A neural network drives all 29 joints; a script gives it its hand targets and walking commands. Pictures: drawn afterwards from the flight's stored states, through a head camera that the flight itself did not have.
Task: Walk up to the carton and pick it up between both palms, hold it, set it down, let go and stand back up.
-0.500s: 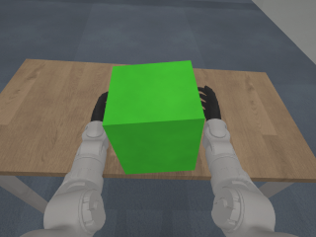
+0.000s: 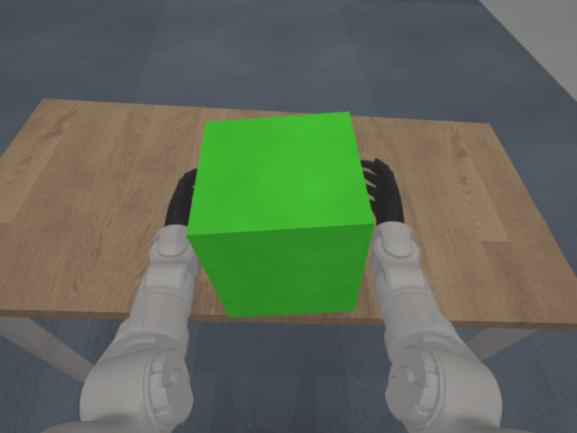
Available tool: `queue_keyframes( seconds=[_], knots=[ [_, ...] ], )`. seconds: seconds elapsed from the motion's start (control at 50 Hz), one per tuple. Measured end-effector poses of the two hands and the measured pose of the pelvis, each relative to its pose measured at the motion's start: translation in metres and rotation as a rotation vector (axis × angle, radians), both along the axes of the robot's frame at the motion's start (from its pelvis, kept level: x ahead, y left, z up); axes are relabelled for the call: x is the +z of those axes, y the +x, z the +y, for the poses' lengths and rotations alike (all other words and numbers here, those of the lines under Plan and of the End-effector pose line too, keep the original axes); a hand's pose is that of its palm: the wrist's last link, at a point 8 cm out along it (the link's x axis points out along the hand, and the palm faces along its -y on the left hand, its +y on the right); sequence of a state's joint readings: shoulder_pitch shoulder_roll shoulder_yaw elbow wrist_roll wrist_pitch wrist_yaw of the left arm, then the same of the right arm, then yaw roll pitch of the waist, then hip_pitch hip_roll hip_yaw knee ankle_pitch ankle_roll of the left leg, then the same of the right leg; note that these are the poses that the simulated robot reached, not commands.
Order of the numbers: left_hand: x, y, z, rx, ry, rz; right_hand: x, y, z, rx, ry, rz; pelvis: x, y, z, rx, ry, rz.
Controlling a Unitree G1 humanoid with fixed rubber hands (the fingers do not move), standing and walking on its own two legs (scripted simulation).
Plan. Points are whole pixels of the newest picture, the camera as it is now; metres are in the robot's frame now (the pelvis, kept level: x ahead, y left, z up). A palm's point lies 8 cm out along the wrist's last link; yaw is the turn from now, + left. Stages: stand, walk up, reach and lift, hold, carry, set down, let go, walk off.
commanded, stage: set down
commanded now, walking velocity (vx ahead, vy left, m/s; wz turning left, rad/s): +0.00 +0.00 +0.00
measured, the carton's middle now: (284, 222) +0.41 +0.02 +0.03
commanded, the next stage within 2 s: none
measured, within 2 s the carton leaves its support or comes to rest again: rests again in 0.48 s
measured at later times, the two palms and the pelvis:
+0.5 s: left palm (191, 218) +0.40 +0.16 +0.04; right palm (397, 228) +0.40 -0.15 +0.05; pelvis +0.00 +0.00 +0.00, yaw +0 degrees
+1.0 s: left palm (189, 249) +0.36 +0.16 +0.01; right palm (415, 233) +0.39 -0.17 +0.06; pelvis -0.02 -0.01 -0.01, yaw +0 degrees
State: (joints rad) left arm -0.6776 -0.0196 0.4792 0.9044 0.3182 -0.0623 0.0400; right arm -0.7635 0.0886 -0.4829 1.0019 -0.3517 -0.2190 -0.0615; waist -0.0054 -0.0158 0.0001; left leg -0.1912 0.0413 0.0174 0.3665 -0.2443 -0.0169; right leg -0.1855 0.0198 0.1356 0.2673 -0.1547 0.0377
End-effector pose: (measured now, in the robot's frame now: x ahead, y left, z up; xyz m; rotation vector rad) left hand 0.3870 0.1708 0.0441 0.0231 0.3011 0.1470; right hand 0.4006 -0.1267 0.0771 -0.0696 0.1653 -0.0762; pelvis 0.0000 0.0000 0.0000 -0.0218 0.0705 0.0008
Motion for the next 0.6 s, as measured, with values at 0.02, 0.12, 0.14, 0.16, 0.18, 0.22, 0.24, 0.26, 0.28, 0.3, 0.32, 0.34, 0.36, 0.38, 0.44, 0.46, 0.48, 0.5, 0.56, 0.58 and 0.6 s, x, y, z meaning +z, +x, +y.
queue_keyframes(
  seconds=[0.02, 0.12, 0.14, 0.16, 0.18, 0.22, 0.24, 0.26, 0.28, 0.3, 0.32, 0.34, 0.36, 0.38, 0.44, 0.46, 0.48, 0.5, 0.56, 0.58, 0.6],
  knots=[
    [0.000, 0.000, 0.000, 0.001, -0.002, -0.001, 0.000, 0.000, 0.000, 0.000, 0.000, 0.000, 0.000, 0.000, 0.000, 0.000, 0.000, 0.000],
    [-0.001, 0.000, 0.000, 0.004, -0.009, -0.003, 0.000, 0.000, 0.000, 0.001, 0.000, -0.001, 0.000, 0.000, 0.000, 0.000, 0.000, 0.001],
    [-0.001, 0.000, 0.000, 0.004, -0.011, -0.003, 0.000, 0.000, 0.000, 0.001, 0.001, 0.000, 0.000, 0.000, 0.000, 0.000, 0.000, 0.001],
    [-0.001, 0.000, 0.000, 0.005, -0.012, -0.004, -0.001, 0.000, 0.000, 0.001, 0.001, 0.000, 0.000, 0.000, 0.000, 0.000, 0.000, 0.002],
    [-0.001, 0.000, 0.000, 0.005, -0.012, -0.004, -0.001, 0.000, 0.000, 0.001, 0.002, 0.000, 0.000, 0.000, 0.000, 0.000, 0.000, 0.002],
    [-0.001, 0.000, -0.001, 0.005, -0.013, -0.005, -0.001, 0.001, -0.001, 0.001, 0.003, 0.001, 0.000, 0.000, -0.001, 0.000, 0.001, 0.003],
    [-0.001, 0.000, -0.001, 0.005, -0.014, -0.006, -0.001, 0.001, -0.001, 0.001, 0.003, 0.002, 0.000, 0.000, -0.001, 0.000, 0.001, 0.003],
    [-0.002, 0.000, -0.001, 0.006, -0.019, -0.007, -0.002, 0.001, -0.001, 0.002, 0.003, 0.002, 0.000, 0.000, -0.001, 0.000, 0.001, 0.004],
    [-0.002, 0.001, -0.001, 0.007, -0.022, -0.007, -0.002, 0.001, -0.002, 0.003, 0.002, 0.002, 0.000, 0.000, -0.001, 0.000, 0.001, 0.004],
    [-0.002, 0.001, -0.001, 0.008, -0.025, -0.007, -0.002, 0.001, -0.002, 0.004, 0.002, 0.003, 0.000, 0.000, -0.001, 0.000, 0.001, 0.005],
    [-0.002, 0.001, -0.001, 0.008, -0.025, -0.008, -0.002, 0.001, -0.002, 0.004, 0.001, 0.003, 0.000, 0.000, -0.001, 0.000, 0.001, 0.005],
    [-0.002, 0.001, -0.002, 0.007, -0.025, -0.008, -0.003, 0.001, -0.003, 0.003, 0.001, 0.005, 0.000, 0.000, -0.001, 0.000, 0.002, 0.007],
    [-0.002, 0.002, -0.002, 0.006, -0.025, -0.008, -0.004, 0.001, -0.004, 0.002, 0.000, 0.006, 0.000, 0.000, -0.001, 0.000, 0.002, 0.008],
    [-0.002, 0.003, -0.003, 0.005, -0.024, -0.009, -0.005, 0.000, -0.005, 0.001, -0.002, 0.009, 0.000, 0.000, -0.001, 0.000, 0.002, 0.010],
    [-0.004, 0.006, -0.006, -0.009, -0.010, 0.006, -0.013, -0.001, -0.012, -0.016, 0.027, 0.034, 0.000, -0.001, -0.002, 0.000, 0.003, 0.018],
    [-0.004, 0.007, -0.008, -0.015, -0.004, 0.010, -0.017, -0.002, -0.015, -0.027, 0.045, 0.049, -0.001, -0.002, -0.002, 0.000, 0.004, 0.025],
    [-0.004, 0.009, -0.010, -0.018, 0.000, 0.012, -0.022, -0.003, -0.019, -0.036, 0.061, 0.063, -0.001, -0.002, -0.003, 0.000, 0.004, 0.034],
    [-0.004, 0.011, -0.012, -0.019, 0.000, 0.013, -0.026, -0.003, -0.023, -0.045, 0.075, 0.075, -0.001, -0.003, -0.003, 0.000, 0.005, 0.045],
    [-0.005, 0.019, -0.018, -0.009, -0.017, 0.010, -0.033, -0.002, -0.032, -0.056, 0.092, 0.089, -0.002, -0.005, -0.004, -0.001, 0.006, 0.084],
    [-0.005, 0.021, -0.020, -0.008, -0.026, 0.011, -0.034, 0.000, -0.033, -0.054, 0.092, 0.088, -0.003, -0.005, -0.004, -0.001, 0.007, 0.099],
    [-0.006, 0.022, -0.021, -0.007, -0.034, 0.011, -0.034, 0.001, -0.034, -0.050, 0.089, 0.088, -0.003, -0.006, -0.005, -0.002, 0.007, 0.113]
  ],
)
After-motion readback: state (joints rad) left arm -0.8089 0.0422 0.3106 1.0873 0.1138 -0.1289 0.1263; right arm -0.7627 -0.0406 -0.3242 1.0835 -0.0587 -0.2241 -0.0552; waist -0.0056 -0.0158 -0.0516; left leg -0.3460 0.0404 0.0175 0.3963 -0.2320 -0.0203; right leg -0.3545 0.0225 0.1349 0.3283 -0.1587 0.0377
